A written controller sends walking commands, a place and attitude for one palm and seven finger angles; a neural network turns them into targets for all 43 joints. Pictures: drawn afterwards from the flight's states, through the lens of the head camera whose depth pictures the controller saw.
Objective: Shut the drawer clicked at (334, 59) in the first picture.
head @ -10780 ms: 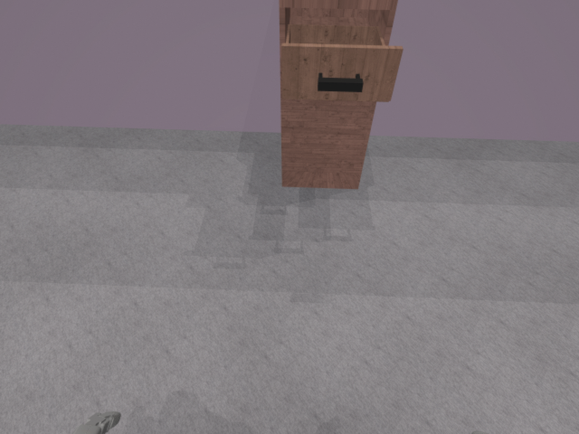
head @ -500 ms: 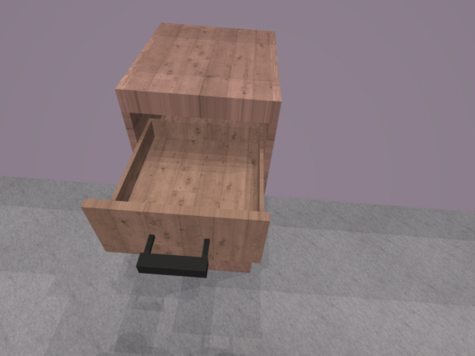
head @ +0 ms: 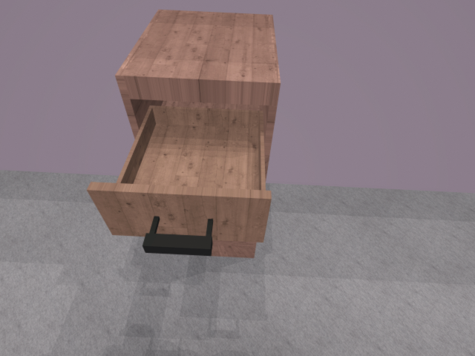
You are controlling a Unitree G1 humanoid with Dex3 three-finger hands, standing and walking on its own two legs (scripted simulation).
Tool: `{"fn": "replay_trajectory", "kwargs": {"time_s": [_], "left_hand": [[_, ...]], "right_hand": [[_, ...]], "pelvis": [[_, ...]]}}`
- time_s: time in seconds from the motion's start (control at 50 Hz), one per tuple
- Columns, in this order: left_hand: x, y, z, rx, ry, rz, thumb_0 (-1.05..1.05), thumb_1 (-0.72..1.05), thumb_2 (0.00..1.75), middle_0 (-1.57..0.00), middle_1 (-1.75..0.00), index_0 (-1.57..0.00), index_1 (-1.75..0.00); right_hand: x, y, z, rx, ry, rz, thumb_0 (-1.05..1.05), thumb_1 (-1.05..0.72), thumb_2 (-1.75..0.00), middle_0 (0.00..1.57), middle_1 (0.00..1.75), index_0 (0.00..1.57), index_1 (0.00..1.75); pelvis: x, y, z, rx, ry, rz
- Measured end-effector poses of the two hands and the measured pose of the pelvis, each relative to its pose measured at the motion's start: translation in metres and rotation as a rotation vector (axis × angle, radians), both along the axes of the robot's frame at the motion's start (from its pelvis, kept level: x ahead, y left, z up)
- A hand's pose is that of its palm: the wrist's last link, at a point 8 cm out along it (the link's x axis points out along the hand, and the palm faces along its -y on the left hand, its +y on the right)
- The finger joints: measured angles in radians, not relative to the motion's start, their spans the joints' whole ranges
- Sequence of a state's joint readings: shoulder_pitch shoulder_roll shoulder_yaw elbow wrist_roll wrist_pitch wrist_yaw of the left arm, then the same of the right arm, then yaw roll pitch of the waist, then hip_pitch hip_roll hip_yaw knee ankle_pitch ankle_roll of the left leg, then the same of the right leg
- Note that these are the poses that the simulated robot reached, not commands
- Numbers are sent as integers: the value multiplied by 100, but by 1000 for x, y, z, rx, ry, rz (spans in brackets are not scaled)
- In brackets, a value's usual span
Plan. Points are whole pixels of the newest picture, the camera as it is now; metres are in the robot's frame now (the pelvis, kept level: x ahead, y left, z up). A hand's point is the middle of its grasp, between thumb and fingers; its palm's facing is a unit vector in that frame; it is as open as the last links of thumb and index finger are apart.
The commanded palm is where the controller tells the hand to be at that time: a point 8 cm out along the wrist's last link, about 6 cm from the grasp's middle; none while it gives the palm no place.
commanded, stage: come to a stop and stand still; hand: left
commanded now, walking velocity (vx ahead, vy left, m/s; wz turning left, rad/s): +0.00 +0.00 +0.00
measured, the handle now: (180, 233) +0.34 +0.14 -0.02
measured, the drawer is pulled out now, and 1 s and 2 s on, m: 0.29 0.29 0.29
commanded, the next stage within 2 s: look again from close up in 0.66 s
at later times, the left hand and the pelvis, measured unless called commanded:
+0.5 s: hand out of the picture -0.06 +0.14 -0.16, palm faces +0.05 -0.99 -0.14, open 7.4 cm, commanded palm none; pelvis -0.03 +0.00 +0.01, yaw +0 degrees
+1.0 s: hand out of the picture -0.02 +0.19 -0.16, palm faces +0.02 -0.98 -0.22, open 7.4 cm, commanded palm none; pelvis -0.02 +0.02 +0.00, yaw +0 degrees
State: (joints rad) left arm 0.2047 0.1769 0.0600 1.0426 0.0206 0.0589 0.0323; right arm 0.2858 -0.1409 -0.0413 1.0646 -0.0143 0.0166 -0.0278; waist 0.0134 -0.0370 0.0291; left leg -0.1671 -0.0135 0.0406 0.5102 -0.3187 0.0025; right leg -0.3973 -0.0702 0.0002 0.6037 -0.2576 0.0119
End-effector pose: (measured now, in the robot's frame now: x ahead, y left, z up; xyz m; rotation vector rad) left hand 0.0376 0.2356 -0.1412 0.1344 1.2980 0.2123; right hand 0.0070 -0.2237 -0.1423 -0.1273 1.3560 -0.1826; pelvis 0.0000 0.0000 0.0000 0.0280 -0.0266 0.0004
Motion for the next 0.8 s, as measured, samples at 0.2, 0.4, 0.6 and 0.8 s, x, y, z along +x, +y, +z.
{"fn": "replay_trajectory", "kwargs": {"time_s": [0.2, 0.4, 0.6, 0.8], "left_hand": [[-61, -9, 6, -5, 92, 21, 1, 91, 89, -20, -30, -19, -30], [-104, -35, 8, -65, 181, 6, 1, 90, 89, -20, -30, -20, -30], [-98, -41, 4, -90, 147, -2, 1, 90, 89, -20, -30, -20, -30], [-92, -31, 5, -60, 134, -17, 1, 91, 89, -20, -30, -20, -30]], "right_hand": [[-13, 10, -6, 30, 16, 22, 2, -94, -90, 21, 30, 20, 30], [-47, 15, 0, 55, 53, -3, 1, -92, -90, 20, 30, 20, 30], [-85, 25, 4, 64, 130, -31, 1, -91, -90, 20, 30, 20, 30], [-89, 35, 1, 85, 143, -31, 1, -90, -90, 20, 30, 20, 30]], "pelvis": [[-12, 3, 4, 4, 9, -10], [-27, -1, 12, -13, -2, -6], [-33, -1, 12, -17, 7, -7], [-31, 4, 10, -30, 20, -4]]}}
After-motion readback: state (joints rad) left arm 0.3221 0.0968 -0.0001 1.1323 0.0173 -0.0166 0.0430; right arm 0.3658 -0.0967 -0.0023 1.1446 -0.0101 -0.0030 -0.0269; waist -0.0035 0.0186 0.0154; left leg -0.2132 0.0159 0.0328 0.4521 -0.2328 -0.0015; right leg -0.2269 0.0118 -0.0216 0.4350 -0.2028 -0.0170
